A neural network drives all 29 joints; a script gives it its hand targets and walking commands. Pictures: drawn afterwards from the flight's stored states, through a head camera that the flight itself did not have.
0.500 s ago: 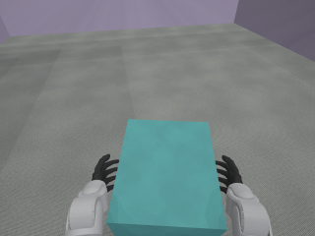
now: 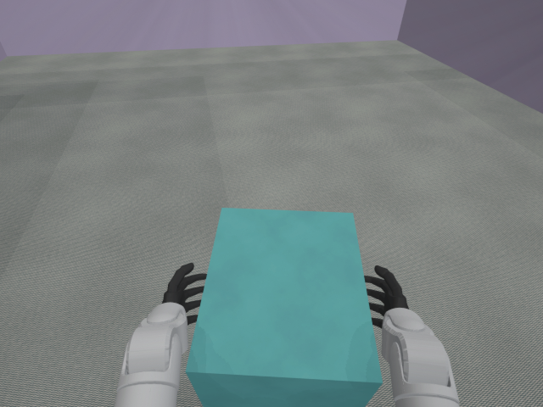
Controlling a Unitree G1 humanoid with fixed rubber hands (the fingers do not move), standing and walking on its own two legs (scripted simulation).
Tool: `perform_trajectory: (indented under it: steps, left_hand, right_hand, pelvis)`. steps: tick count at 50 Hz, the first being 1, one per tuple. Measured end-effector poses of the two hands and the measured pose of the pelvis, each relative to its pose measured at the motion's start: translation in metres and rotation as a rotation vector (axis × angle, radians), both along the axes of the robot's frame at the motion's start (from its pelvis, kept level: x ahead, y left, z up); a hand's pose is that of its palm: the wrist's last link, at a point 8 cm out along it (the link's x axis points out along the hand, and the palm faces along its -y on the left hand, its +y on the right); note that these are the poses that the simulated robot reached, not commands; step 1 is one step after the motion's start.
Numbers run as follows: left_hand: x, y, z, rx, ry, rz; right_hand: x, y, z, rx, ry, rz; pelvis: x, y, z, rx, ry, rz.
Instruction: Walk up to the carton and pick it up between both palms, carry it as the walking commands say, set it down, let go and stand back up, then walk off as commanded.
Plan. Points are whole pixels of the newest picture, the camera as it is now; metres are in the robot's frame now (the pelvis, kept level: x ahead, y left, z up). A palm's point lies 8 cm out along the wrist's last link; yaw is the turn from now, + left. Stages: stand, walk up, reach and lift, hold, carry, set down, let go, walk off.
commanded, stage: hold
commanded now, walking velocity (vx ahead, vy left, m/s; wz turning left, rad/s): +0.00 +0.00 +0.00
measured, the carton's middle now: (282, 315) +0.33 -0.01 -0.04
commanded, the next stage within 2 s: set down in 0.32 s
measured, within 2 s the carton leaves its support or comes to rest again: neither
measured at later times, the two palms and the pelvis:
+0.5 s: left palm (192, 287) +0.32 +0.14 +0.04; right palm (403, 307) +0.28 -0.17 +0.06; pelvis +0.02 +0.01 +0.01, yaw +0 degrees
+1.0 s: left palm (204, 283) +0.37 +0.13 -0.01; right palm (392, 304) +0.32 -0.18 +0.01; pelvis +0.04 +0.01 +0.01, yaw +0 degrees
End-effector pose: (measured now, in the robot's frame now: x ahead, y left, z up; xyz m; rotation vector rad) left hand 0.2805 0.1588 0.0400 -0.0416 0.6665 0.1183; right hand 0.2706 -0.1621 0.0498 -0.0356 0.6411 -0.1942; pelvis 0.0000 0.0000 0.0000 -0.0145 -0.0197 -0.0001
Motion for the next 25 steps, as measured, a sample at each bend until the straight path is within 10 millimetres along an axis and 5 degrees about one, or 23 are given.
perform_trajectory:
  steps: [11, 25]
  left_hand:
    - [0.047, -0.009, 0.018, 0.055, -0.046, -0.13]
    - [0.043, -0.017, 0.002, 0.054, 0.029, -0.165]
  right_hand:
    - [0.018, -0.006, 0.019, -0.03, -0.037, -0.074]
    - [0.009, -0.013, 0.011, -0.021, 0.032, -0.105]
  pelvis:
    - [0.016, 0.01, 0.003, -0.011, -0.021, 0.002]
    - [0.025, 0.012, 0.009, -0.011, -0.038, 0.003]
